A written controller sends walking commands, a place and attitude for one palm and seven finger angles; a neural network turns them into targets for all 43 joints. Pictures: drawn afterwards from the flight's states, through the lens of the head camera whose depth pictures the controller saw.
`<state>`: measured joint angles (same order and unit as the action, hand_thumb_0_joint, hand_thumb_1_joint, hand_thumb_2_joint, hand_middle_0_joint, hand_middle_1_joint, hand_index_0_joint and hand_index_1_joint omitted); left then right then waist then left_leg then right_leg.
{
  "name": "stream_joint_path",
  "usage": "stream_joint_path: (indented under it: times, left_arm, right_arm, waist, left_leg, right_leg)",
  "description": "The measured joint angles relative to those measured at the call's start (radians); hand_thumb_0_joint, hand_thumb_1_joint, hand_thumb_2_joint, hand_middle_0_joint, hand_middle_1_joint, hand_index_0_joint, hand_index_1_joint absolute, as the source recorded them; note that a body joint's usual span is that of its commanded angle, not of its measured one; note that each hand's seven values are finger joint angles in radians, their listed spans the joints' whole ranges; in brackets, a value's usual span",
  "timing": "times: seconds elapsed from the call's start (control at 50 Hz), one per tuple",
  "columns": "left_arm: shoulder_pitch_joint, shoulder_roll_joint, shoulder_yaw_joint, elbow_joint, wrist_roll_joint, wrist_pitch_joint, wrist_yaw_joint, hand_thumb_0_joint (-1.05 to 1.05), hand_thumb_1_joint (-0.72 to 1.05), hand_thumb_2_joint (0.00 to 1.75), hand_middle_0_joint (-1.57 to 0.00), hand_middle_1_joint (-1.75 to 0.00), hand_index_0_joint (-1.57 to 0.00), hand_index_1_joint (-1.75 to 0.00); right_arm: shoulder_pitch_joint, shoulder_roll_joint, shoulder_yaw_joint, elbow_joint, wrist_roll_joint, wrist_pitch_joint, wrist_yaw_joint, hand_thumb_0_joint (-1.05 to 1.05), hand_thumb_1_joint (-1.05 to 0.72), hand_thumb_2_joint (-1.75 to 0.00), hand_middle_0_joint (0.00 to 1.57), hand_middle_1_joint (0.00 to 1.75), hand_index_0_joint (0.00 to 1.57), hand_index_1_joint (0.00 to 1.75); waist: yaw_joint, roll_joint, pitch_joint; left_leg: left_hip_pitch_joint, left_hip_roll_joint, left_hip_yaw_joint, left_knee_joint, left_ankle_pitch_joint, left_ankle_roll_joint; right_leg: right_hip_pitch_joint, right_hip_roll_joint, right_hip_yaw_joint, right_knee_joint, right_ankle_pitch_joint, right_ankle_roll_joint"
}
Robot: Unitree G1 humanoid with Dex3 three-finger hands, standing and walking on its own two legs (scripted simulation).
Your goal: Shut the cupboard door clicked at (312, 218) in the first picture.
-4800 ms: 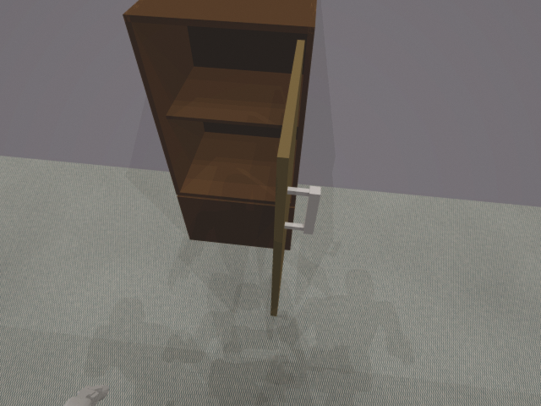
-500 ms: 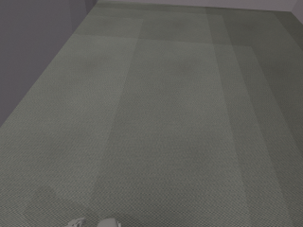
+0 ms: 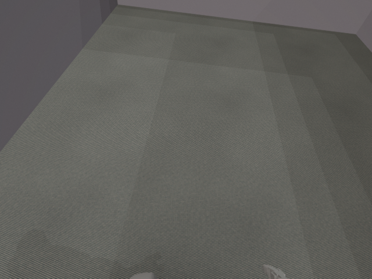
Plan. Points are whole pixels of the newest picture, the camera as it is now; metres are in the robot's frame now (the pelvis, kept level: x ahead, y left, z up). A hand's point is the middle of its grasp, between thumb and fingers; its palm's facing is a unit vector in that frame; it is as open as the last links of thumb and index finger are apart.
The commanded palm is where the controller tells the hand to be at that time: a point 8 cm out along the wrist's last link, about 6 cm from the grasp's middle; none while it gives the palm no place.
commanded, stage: walk around to get in front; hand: left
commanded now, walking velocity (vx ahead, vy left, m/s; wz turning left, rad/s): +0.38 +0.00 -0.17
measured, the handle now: out of the picture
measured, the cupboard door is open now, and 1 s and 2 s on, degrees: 89 89 89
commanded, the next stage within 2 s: walk to a spot facing it in 1.52 s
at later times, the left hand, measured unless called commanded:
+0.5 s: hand (146, 204) +0.33 +0.15 -0.16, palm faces -0.17 -0.97 -0.15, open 7.4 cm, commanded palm none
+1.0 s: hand (150, 190) +0.38 +0.15 -0.17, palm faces +0.02 -0.98 -0.17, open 7.3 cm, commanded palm none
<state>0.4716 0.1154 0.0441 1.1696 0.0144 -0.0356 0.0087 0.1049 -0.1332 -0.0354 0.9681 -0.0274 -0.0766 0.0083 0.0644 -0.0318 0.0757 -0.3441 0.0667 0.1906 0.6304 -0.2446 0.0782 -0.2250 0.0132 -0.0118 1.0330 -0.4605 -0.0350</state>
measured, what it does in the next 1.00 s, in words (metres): walks ahead: right foot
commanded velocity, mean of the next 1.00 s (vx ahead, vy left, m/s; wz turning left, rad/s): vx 0.38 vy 0.00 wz -0.07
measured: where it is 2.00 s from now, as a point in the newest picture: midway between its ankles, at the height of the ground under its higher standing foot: (205, 182)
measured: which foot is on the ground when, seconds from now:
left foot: down 0.00-0.58, up 0.60-1.00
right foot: up 0.00-0.56, down 0.58-1.00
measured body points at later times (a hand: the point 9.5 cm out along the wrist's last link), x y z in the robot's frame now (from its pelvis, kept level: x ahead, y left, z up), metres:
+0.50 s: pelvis +0.19 +0.00 +0.01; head +0.22 +0.00 +0.46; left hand +0.33 +0.20 -0.14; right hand +0.02 -0.16 -0.13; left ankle +0.07 +0.08 -0.72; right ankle +0.28 -0.14 -0.70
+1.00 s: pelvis +0.42 -0.03 +0.01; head +0.43 -0.01 +0.45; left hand +0.38 +0.20 -0.16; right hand +0.51 -0.29 -0.12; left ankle +0.55 +0.08 -0.71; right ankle +0.30 -0.12 -0.72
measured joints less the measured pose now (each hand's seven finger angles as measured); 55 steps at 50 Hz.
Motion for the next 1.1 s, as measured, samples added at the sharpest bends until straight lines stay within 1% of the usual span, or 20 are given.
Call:
stream_joint_path:
  times: [0.04, 0.08, 0.16, 0.24, 0.3, 0.38, 0.48, 0.54, 0.58, 0.62, 0.66, 0.7, 0.72, 0.78, 0.84, 0.92, 1.0, 1.04, 1.06, 1.1]
  left_arm:
    - [-0.027, 0.010, 0.010, -0.003, 0.006, 0.011, -0.007, 0.00, 0.91, 0.90, -0.20, -0.30, -0.20, -0.30]
    - [-0.061, 0.022, 0.021, -0.024, 0.013, 0.019, -0.008, 0.00, 0.91, 0.90, -0.20, -0.30, -0.20, -0.30]
    - [-0.134, 0.047, 0.040, -0.078, 0.018, 0.030, -0.008, 0.00, 0.91, 0.90, -0.19, -0.30, -0.20, -0.30]
    - [-0.200, 0.063, 0.051, -0.115, 0.018, 0.039, -0.014, 0.00, 0.91, 0.90, -0.19, -0.30, -0.20, -0.30]
    - [-0.240, 0.070, 0.052, -0.126, 0.018, 0.045, -0.018, 0.00, 0.91, 0.90, -0.19, -0.30, -0.20, -0.30]
    - [-0.292, 0.071, 0.044, -0.130, 0.018, 0.051, -0.023, 0.00, 0.91, 0.90, -0.19, -0.30, -0.20, -0.30]
    - [-0.368, 0.053, 0.027, -0.138, 0.016, 0.048, -0.025, 0.00, 0.91, 0.90, -0.19, -0.30, -0.20, -0.30]
    - [-0.407, 0.035, 0.015, -0.153, 0.016, 0.028, -0.025, 0.00, 0.91, 0.90, -0.19, -0.30, -0.20, -0.30]
    - [-0.416, 0.028, 0.010, -0.163, 0.019, -0.005, -0.025, 0.00, 0.91, 0.90, -0.19, -0.30, -0.20, -0.30]
    - [-0.410, 0.018, 0.010, -0.167, 0.011, -0.033, -0.017, 0.00, 0.91, 0.90, -0.19, -0.30, -0.20, -0.30]
    - [-0.381, 0.008, 0.007, -0.158, 0.003, -0.039, -0.010, 0.00, 0.91, 0.90, -0.19, -0.30, -0.20, -0.30]
    - [-0.339, 0.000, 0.023, -0.149, -0.015, -0.050, 0.004, -0.02, 0.92, 0.90, -0.20, -0.30, -0.21, -0.30]
    - [-0.324, 0.005, 0.040, -0.156, -0.022, -0.063, 0.017, -0.04, 0.94, 0.90, -0.20, -0.30, -0.21, -0.30]
    - [-0.279, 0.038, 0.040, -0.142, -0.003, -0.068, 0.025, -0.07, 0.96, 0.90, -0.20, -0.30, -0.21, -0.30]
    - [-0.222, 0.050, 0.030, -0.108, 0.006, -0.057, 0.020, -0.06, 0.96, 0.90, -0.20, -0.30, -0.20, -0.30]
    - [-0.149, 0.048, 0.015, -0.071, 0.008, -0.047, 0.012, -0.03, 0.94, 0.90, -0.19, -0.30, -0.20, -0.30]
    - [-0.086, 0.041, 0.005, -0.044, 0.009, -0.037, 0.008, -0.02, 0.92, 0.90, -0.19, -0.30, -0.20, -0.30]
    - [-0.053, 0.037, 0.003, -0.031, 0.009, -0.032, 0.006, -0.01, 0.92, 0.90, -0.19, -0.30, -0.20, -0.30]
    - [-0.044, 0.035, 0.003, -0.021, 0.006, -0.025, 0.004, -0.01, 0.91, 0.90, -0.19, -0.30, -0.20, -0.30]
    - [-0.052, 0.031, 0.003, -0.010, -0.001, -0.005, -0.004, 0.00, 0.91, 0.90, -0.19, -0.30, -0.20, -0.30]
  right_arm:
    - [0.043, 0.008, 0.000, 0.016, 0.004, 0.001, -0.010, 0.00, -0.91, -0.90, 0.20, 0.30, 0.20, 0.30]
    - [0.086, 0.004, -0.029, 0.026, 0.020, -0.010, -0.034, -0.02, -0.94, -0.90, 0.20, 0.30, 0.20, 0.30]
    - [0.172, -0.028, -0.033, 0.073, 0.015, -0.005, -0.038, -0.03, -0.96, -0.90, 0.20, 0.30, 0.20, 0.30]
    - [0.256, -0.022, -0.023, 0.120, 0.014, 0.002, -0.036, -0.02, -0.94, -0.90, 0.19, 0.30, 0.20, 0.30]
    - [0.307, -0.002, -0.014, 0.146, 0.012, 0.002, -0.035, -0.01, -0.93, -0.90, 0.19, 0.30, 0.20, 0.30]
    - [0.364, 0.029, -0.001, 0.170, 0.005, -0.003, -0.034, -0.01, -0.92, -0.90, 0.19, 0.30, 0.20, 0.30]
    - [0.424, 0.058, 0.012, 0.199, -0.005, 0.001, -0.029, 0.00, -0.91, -0.90, 0.19, 0.30, 0.20, 0.30]
    - [0.456, 0.068, 0.016, 0.222, -0.004, 0.009, -0.027, 0.00, -0.91, -0.90, 0.20, 0.30, 0.20, 0.30]
    - [0.478, 0.081, 0.016, 0.243, 0.005, 0.019, -0.021, 0.00, -0.91, -0.90, 0.20, 0.30, 0.20, 0.30]
    - [0.458, 0.084, 0.014, 0.251, 0.017, 0.039, -0.016, 0.00, -0.91, -0.90, 0.20, 0.30, 0.20, 0.30]
    - [0.422, 0.077, 0.003, 0.240, 0.021, 0.050, -0.016, 0.00, -0.90, -0.90, 0.20, 0.30, 0.20, 0.30]
    - [0.370, 0.059, -0.009, 0.212, 0.017, 0.055, -0.019, 0.00, -0.91, -0.90, 0.20, 0.30, 0.20, 0.30]
    - [0.342, 0.049, -0.015, 0.193, 0.014, 0.056, -0.021, 0.00, -0.91, -0.90, 0.20, 0.30, 0.20, 0.30]
    - [0.246, 0.010, -0.031, 0.130, 0.005, 0.055, -0.018, 0.00, -0.91, -0.90, 0.19, 0.30, 0.20, 0.30]
    - [0.159, -0.035, -0.047, 0.081, -0.003, 0.058, -0.018, 0.01, -0.93, -0.90, 0.19, 0.30, 0.19, 0.30]
    - [0.078, -0.076, -0.051, 0.038, 0.001, 0.051, 0.006, 0.01, -0.94, -0.90, 0.19, 0.30, 0.19, 0.30]
    - [0.022, -0.080, -0.040, 0.017, 0.001, 0.047, 0.021, 0.01, -0.93, -0.90, 0.19, 0.30, 0.19, 0.30]
    - [0.005, -0.076, -0.032, 0.005, -0.002, 0.034, 0.022, 0.00, -0.93, -0.90, 0.19, 0.30, 0.19, 0.30]
    - [-0.002, -0.071, -0.030, 0.001, -0.006, 0.022, 0.019, 0.00, -0.92, -0.90, 0.19, 0.30, 0.19, 0.30]
    - [-0.005, -0.059, -0.022, -0.006, -0.007, 0.002, 0.011, 0.00, -0.92, -0.90, 0.19, 0.30, 0.19, 0.30]
  waist:
    - [-0.016, 0.000, -0.008]
    - [-0.028, -0.003, -0.019]
    - [-0.038, -0.005, -0.048]
    - [-0.050, -0.005, -0.067]
    - [-0.067, -0.001, -0.068]
    - [-0.102, 0.008, -0.053]
    - [-0.148, 0.025, -0.024]
    - [-0.161, 0.045, -0.009]
    - [-0.150, 0.041, -0.010]
    - [-0.135, 0.040, -0.003]
    - [-0.124, 0.039, -0.009]
    - [-0.110, 0.043, -0.024]
    - [-0.102, 0.049, -0.031]
    - [-0.093, 0.066, -0.049]
    - [-0.091, 0.079, -0.062]
    - [-0.069, 0.074, -0.056]
    - [-0.032, 0.047, -0.032]
    - [-0.017, 0.028, -0.019]
    - [-0.019, 0.015, -0.008]
    - [-0.018, 0.005, 0.016]
  left_leg:
    - [0.060, -0.007, 0.015, -0.054, -0.004, -0.002]
    - [0.113, -0.019, 0.029, -0.117, 0.004, -0.001]
    - [0.191, -0.037, 0.049, -0.216, 0.011, 0.005]
    - [0.253, -0.052, 0.062, -0.286, 0.004, 0.003]
    - [0.298, -0.055, 0.074, -0.323, -0.011, -0.004]
    - [0.355, -0.048, 0.092, -0.350, -0.045, -0.022]
    - [0.413, -0.030, 0.113, -0.341, -0.116, -0.058]
    - [0.430, 0.001, 0.120, -0.279, -0.186, -0.089]
    - [0.386, 0.033, 0.111, -0.102, -0.244, -0.101]
    - [0.249, 0.047, 0.014, 0.259, -0.274, -0.098]
    - [0.110, 0.042, -0.062, 0.530, -0.226, -0.088]
    - [-0.012, 0.055, -0.094, 0.626, -0.152, -0.087]
    - [-0.065, 0.065, -0.106, 0.627, -0.124, -0.088]
    - [-0.189, 0.093, -0.114, 0.545, -0.054, -0.100]
    - [-0.249, 0.110, -0.106, 0.413, 0.024, -0.112]
    - [-0.240, 0.110, -0.087, 0.202, 0.098, -0.113]
    - [-0.174, 0.082, -0.061, 0.062, 0.077, -0.093]
    - [-0.107, 0.050, -0.040, -0.014, 0.056, -0.074]
    - [-0.092, 0.036, -0.031, -0.017, 0.085, -0.052]
    - [-0.080, 0.026, -0.016, 0.038, 0.040, -0.017]
  right_leg:
    - [-0.109, -0.030, -0.013, 0.147, 0.070, 0.006]
    - [-0.200, -0.061, -0.011, 0.187, 0.144, 0.015]
    - [-0.331, -0.103, 0.003, 0.163, 0.274, 0.036]
    - [-0.396, -0.126, 0.008, 0.107, 0.358, 0.056]
    - [-0.403, -0.135, -0.008, 0.029, 0.377, 0.065]
    - [-0.368, -0.135, -0.059, -0.132, 0.354, 0.062]
    - [-0.302, -0.101, -0.114, -0.304, 0.287, 0.030]
    - [-0.233, -0.056, -0.152, -0.411, 0.243, -0.002]
    - [-0.166, -0.038, -0.171, -0.476, 0.304, -0.035]
    - [-0.153, -0.033, -0.177, -0.413, 0.243, -0.050]
    - [-0.096, -0.031, -0.184, -0.425, 0.186, -0.047]
    - [-0.035, -0.024, -0.187, -0.481, 0.183, -0.029]
    - [-0.008, -0.019, -0.191, -0.512, 0.187, -0.027]
    - [0.060, -0.011, -0.196, -0.583, 0.188, -0.028]
    - [0.117, -0.008, -0.195, -0.627, 0.174, -0.016]
    - [0.186, -0.009, -0.194, -0.655, 0.137, 0.009]
    - [0.251, -0.020, -0.194, -0.654, 0.079, 0.042]
    - [0.256, -0.044, -0.185, -0.589, 0.023, 0.062]
    - [0.230, -0.067, -0.179, -0.495, -0.009, 0.062]
    - [0.107, -0.076, -0.110, -0.165, -0.041, 0.042]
